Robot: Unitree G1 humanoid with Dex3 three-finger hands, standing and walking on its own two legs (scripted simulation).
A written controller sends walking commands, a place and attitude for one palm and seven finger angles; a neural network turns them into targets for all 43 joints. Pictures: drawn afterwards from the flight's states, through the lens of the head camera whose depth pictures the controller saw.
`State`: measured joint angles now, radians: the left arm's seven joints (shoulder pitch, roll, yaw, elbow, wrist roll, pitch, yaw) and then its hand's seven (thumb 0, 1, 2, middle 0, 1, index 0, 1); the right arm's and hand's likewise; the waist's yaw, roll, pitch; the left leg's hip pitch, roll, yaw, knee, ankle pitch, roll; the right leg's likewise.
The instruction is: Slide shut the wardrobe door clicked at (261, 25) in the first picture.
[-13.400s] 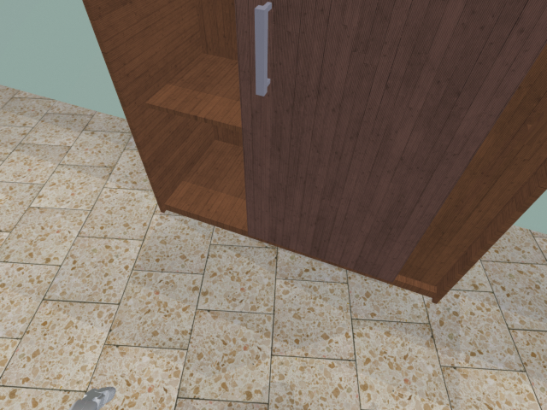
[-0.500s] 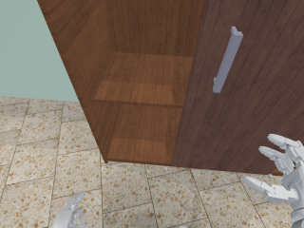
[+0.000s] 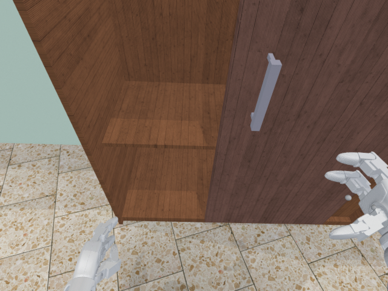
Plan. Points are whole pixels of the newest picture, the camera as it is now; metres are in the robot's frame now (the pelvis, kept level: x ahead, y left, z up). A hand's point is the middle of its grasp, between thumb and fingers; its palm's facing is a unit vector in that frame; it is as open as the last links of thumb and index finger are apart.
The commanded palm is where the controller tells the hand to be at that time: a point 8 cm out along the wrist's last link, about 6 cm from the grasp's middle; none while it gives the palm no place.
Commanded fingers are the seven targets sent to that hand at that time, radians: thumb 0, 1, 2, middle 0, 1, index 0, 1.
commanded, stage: raise the hand with hooked fingers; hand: right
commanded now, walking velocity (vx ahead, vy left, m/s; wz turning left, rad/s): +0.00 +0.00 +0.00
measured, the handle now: (262, 94) +0.55 -0.17 +0.13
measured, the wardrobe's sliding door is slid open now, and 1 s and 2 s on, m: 0.44 0.44 0.44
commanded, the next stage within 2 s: move the hooked fingers beside the handle in 0.66 s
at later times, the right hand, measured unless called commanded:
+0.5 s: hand (348, 180) +0.27 -0.25 +0.15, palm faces +0.09 +0.99 -0.06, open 14.0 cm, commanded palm +0.25 -0.30 +0.15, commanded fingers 0.00 0.50 -0.30 0.30 1.20 0.30 1.20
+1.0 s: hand (343, 172) +0.29 -0.26 +0.14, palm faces +0.08 +1.00 -0.04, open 14.0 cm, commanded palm +0.28 -0.30 +0.15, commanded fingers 0.00 0.50 -0.30 0.30 1.20 0.30 1.20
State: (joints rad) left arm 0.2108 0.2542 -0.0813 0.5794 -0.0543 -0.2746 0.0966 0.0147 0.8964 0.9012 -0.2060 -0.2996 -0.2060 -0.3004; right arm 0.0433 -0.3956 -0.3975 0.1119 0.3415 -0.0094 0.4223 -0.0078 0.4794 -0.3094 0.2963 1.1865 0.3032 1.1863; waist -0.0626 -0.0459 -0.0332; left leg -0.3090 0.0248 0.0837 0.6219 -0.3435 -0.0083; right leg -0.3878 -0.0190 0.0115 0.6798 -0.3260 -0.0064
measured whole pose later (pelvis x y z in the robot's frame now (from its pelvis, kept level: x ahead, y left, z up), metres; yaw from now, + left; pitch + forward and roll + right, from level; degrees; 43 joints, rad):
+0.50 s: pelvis +0.00 +0.02 +0.01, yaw +1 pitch +0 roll +1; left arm 0.25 0.28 -0.05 0.62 -0.06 -0.26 0.10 0.02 0.90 0.90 -0.20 -0.30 -0.20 -0.30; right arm -0.01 -0.40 -0.47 0.17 0.34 -0.03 0.43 -0.01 0.50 -0.30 0.30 1.20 0.31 1.20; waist -0.04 -0.05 -0.02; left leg -0.24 0.01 0.07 0.55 -0.31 0.01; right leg -0.29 -0.04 0.00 0.58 -0.28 0.02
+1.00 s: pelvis -0.01 +0.02 +0.01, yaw +0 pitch +0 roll +1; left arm 0.23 0.28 -0.07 0.63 -0.07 -0.27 0.13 0.02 0.90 0.90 -0.21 -0.30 -0.21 -0.30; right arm -0.19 -0.44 -0.44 0.36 0.31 -0.02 0.45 -0.01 0.51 -0.30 0.30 1.20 0.31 1.20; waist -0.05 -0.05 0.00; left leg -0.26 0.00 0.08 0.54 -0.30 0.01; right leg -0.32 -0.04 0.01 0.58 -0.26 0.02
